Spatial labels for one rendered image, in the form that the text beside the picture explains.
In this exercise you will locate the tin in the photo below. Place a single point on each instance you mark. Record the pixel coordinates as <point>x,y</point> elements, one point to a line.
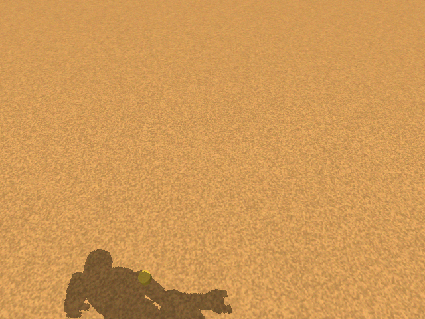
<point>144,277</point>

